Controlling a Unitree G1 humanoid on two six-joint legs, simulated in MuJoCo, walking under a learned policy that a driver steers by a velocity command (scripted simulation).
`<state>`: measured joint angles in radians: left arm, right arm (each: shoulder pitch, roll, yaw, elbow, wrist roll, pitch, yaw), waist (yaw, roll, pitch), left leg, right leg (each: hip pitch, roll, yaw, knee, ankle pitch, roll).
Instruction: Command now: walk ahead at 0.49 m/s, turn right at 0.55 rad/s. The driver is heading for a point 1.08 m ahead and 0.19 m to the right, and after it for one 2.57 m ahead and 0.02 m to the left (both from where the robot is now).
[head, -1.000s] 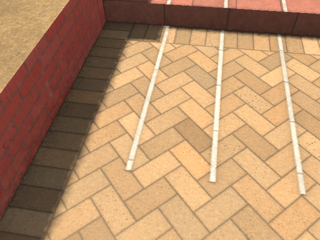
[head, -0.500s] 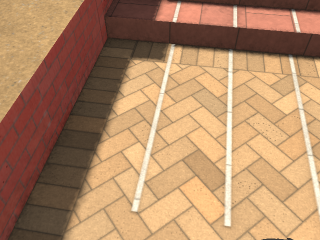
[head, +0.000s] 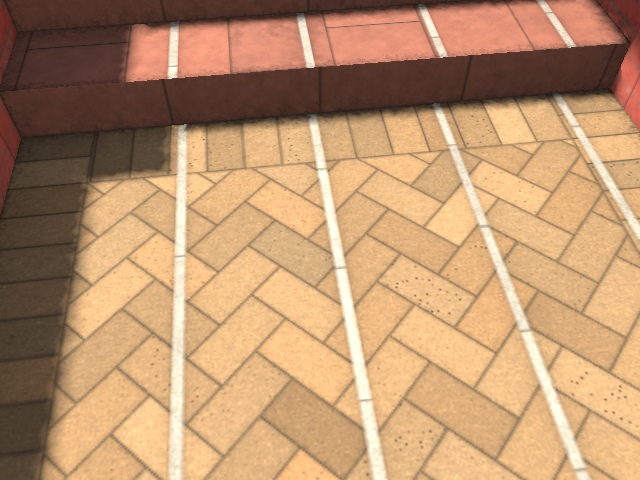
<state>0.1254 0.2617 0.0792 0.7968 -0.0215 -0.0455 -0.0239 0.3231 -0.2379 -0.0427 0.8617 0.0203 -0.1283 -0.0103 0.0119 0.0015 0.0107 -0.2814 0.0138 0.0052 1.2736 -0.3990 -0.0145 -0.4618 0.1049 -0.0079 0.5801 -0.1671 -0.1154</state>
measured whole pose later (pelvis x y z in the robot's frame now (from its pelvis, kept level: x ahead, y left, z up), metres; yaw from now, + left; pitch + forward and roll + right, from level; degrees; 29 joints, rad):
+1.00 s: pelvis +0.50 -0.12 +0.01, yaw -31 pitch +2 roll +0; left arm 0.20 0.24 0.07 0.68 0.00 -0.05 -0.02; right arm 0.26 -0.29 -0.06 0.84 0.03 -0.10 0.01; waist -0.01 0.03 0.04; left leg -0.48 0.10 0.00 1.21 -0.36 0.01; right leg -0.33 0.05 -0.04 0.48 -0.19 -0.07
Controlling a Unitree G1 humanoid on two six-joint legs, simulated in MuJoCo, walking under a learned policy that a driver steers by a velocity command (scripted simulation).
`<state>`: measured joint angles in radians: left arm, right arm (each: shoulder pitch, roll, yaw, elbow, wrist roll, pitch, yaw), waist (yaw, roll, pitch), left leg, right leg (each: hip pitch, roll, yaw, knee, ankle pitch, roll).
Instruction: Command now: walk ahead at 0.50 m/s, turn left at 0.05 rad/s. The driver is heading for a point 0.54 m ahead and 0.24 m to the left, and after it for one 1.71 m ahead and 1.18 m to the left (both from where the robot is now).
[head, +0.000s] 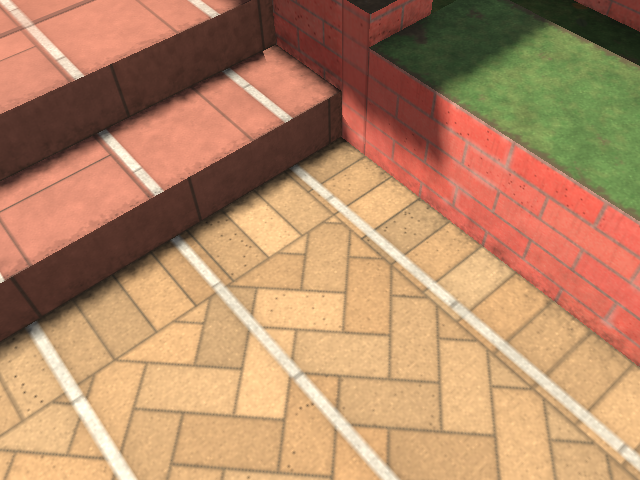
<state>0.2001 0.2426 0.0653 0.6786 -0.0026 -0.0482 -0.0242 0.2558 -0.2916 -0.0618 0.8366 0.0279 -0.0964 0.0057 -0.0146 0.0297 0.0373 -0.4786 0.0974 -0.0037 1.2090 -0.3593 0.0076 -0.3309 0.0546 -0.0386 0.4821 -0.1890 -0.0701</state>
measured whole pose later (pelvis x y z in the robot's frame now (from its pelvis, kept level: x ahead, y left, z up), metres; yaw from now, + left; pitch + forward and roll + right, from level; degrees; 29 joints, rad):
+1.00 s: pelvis +0.52 +0.10 +0.00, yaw +33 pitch +0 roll +1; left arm 0.17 0.24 0.02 0.69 0.02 -0.03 0.02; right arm 0.26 -0.33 -0.09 0.73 -0.02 0.05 0.02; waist -0.03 0.04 0.09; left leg -0.42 -0.08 -0.04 1.14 -0.49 -0.01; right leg -0.37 -0.02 -0.05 0.50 -0.14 -0.03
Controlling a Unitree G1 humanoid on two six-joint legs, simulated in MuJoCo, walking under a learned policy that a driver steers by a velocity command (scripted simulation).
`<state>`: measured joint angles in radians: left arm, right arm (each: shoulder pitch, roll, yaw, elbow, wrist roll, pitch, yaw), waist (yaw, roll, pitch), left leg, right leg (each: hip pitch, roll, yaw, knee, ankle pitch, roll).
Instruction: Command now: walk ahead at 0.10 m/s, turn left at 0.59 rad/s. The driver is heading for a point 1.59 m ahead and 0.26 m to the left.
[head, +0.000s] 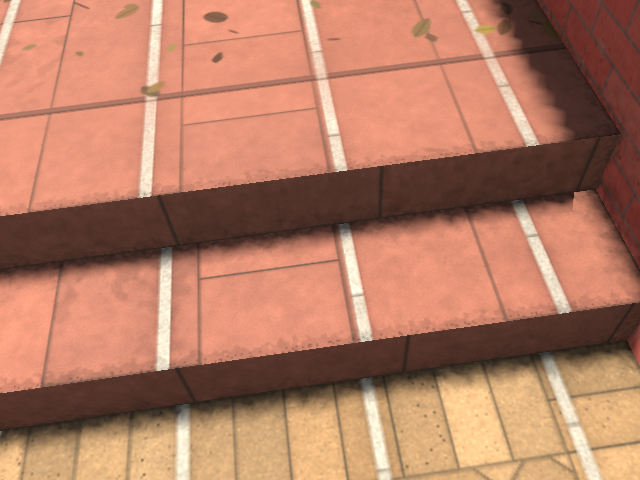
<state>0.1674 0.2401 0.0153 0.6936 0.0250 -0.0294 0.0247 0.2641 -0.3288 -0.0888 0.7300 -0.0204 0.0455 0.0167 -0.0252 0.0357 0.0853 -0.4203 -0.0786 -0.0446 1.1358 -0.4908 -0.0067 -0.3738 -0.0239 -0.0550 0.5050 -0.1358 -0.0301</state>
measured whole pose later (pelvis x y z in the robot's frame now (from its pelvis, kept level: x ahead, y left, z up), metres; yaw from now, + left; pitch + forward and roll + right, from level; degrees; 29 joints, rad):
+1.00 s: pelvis +0.03 +0.00 +0.01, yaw +27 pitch +1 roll +0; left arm 0.15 0.25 0.04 0.77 0.00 -0.01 0.01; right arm 0.19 -0.31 -0.07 0.66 0.00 0.05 -0.03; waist 0.01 0.03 0.03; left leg -0.32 -0.01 -0.10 0.74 -0.44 -0.10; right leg -0.24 0.00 0.03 0.46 -0.24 -0.01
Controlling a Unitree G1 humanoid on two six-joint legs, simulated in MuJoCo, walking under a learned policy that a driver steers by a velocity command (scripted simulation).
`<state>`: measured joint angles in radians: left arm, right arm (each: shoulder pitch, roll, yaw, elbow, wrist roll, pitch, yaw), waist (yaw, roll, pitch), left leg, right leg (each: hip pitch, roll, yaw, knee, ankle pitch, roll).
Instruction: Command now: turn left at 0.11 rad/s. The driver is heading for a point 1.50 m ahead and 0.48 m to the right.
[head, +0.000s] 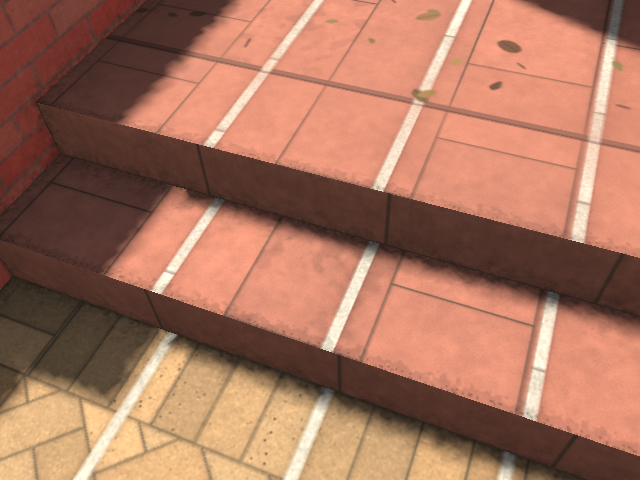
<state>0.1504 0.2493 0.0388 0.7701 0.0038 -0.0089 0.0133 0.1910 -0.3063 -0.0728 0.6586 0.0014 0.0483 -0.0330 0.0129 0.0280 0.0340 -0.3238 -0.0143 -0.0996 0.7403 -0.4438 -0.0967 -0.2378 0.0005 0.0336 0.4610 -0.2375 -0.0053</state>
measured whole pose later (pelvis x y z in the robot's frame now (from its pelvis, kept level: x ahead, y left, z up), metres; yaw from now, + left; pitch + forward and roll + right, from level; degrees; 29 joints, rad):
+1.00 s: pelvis -0.01 +0.03 +0.00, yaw -1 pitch -2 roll +0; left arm 0.20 0.24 0.02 1.07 0.00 0.00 0.04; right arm 0.24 -0.23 -0.02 0.95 0.00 0.00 -0.03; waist 0.02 0.00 0.04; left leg -0.18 -0.02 -0.06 0.51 -0.30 0.00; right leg -0.22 -0.03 0.05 0.50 -0.26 0.05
